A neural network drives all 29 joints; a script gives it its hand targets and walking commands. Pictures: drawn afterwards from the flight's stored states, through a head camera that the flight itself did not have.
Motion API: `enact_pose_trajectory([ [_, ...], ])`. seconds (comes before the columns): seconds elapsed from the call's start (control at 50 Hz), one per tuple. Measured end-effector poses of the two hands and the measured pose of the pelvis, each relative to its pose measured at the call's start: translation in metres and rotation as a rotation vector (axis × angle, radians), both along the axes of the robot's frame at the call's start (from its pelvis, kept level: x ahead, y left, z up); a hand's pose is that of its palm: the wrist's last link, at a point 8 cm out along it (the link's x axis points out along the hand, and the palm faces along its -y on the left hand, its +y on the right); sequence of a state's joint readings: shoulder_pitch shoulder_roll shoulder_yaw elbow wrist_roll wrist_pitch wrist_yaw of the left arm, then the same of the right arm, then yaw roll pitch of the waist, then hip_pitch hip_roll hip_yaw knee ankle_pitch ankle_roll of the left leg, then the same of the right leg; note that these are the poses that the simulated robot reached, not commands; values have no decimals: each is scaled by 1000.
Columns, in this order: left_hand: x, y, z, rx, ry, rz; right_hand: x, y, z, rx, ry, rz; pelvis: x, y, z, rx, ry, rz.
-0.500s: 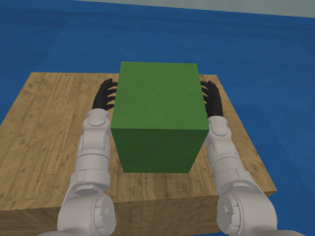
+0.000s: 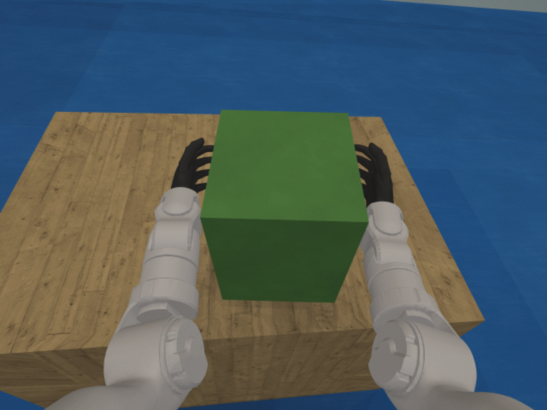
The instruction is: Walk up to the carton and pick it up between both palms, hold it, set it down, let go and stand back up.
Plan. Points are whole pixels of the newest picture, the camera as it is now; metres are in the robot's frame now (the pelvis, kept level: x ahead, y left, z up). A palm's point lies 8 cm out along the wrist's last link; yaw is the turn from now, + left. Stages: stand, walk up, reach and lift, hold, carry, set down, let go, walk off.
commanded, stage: set down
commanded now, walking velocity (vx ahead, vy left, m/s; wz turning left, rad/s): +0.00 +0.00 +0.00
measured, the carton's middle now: (281, 212) +0.40 -0.01 +0.04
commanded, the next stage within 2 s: none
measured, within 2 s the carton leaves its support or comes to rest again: neither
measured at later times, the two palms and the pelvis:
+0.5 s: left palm (197, 192) +0.43 +0.14 +0.06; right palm (371, 200) +0.42 -0.16 +0.07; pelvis +0.03 +0.00 +0.00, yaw -2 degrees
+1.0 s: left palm (189, 200) +0.41 +0.14 +0.06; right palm (369, 207) +0.40 -0.15 +0.08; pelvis +0.00 +0.01 +0.00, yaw -2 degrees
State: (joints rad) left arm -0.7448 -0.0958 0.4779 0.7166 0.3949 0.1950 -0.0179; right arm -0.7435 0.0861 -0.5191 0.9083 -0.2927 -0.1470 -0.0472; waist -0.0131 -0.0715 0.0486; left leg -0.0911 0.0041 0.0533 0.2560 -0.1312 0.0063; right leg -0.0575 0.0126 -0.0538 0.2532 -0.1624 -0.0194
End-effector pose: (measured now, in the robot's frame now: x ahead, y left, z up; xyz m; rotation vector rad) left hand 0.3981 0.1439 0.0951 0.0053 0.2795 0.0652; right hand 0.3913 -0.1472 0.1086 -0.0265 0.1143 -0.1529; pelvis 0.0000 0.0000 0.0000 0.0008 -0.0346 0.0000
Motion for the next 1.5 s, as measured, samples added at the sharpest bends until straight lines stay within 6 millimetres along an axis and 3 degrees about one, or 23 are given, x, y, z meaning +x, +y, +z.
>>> enact_pose_trajectory([
  [0.22, 20, -10, 4, 38, -15, -4, 16, -10, -3, 11, -11, 1, 16, -1, -1, -2, 38, -7],
  [0.44, 29, -11, -34, 11, 51, -9, 25, -11, -33, -23, 59, -4, 26, -1, -1, -3, 94, -22],
  [0.54, 31, -9, -39, 46, 36, 8, 29, -9, -41, -17, 47, 13, 30, 0, -2, -9, 156, -36],
  [0.7, 33, -15, -36, 41, 10, -10, 26, -14, -39, -41, 22, -4, 25, 1, -1, -12, 153, -18],
  [0.96, 10, 0, -39, 38, 18, 7, 7, 1, -35, -17, 32, 10, 6, 8, -2, -10, 139, -30],
  [1.14, 5, -8, -31, 16, 35, 0, -2, -8, -26, -17, 50, 2, -4, 7, -1, -4, 112, -22],
  [1.3, 7, -17, -40, 5, 58, -13, -4, -17, -36, -19, 78, -9, 0, 5, -1, 2, 112, -34],
  [1.5, 22, -13, -52, 33, 39, -10, 15, -12, -47, -34, 66, 7, 16, 3, -2, 2, 150, -40],
])
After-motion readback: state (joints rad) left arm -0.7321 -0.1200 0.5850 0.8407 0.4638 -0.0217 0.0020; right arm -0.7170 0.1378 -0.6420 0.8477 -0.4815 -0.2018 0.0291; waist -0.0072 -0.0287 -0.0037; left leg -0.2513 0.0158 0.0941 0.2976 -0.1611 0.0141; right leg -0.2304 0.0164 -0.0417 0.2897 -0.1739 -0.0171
